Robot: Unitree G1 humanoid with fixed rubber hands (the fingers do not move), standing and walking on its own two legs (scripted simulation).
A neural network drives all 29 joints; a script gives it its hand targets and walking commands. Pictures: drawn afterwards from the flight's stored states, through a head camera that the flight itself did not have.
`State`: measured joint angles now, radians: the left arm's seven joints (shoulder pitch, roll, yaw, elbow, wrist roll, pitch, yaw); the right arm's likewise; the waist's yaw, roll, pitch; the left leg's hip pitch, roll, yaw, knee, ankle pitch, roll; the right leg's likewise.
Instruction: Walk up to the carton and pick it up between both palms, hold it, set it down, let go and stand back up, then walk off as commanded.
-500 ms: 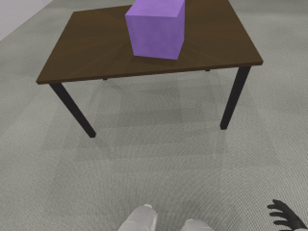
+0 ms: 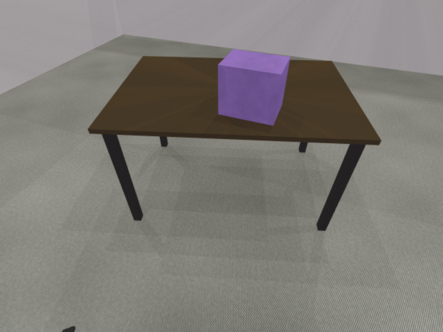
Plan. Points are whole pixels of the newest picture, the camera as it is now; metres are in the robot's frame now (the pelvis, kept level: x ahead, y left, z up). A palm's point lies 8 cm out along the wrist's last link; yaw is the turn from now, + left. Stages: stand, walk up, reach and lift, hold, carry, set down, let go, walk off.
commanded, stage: walk off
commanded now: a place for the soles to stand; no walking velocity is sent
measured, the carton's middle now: (252, 86) +1.01 -0.10 -0.02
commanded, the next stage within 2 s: none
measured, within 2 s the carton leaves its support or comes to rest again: neither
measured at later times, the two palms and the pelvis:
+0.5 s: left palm out of the picture +0.07 +0.43 -0.09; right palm out of the picture +0.07 -0.23 -0.04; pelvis +0.02 +0.09 +0.03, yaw -1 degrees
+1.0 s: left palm out of the picture +0.16 +0.37 -0.11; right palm out of the picture +0.13 -0.26 -0.05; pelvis +0.06 +0.06 +0.01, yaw -1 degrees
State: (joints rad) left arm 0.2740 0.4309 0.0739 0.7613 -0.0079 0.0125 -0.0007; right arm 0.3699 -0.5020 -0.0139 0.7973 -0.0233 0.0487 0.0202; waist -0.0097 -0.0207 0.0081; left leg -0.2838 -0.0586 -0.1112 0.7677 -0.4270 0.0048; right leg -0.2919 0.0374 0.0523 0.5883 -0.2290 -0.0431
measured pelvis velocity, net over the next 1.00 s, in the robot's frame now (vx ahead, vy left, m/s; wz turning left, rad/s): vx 0.06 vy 0.06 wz -0.01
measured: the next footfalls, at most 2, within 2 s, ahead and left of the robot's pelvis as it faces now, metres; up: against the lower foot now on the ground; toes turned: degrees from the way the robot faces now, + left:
left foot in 0.04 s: +0.10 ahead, +0.14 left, +0.00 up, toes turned -6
right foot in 0.68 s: +0.07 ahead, -0.03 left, +0.00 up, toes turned +4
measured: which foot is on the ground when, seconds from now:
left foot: up 0.00-0.02, down 0.04-1.00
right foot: down 0.00-0.06, up 0.08-0.66, down 0.68-0.78, up 0.80-1.00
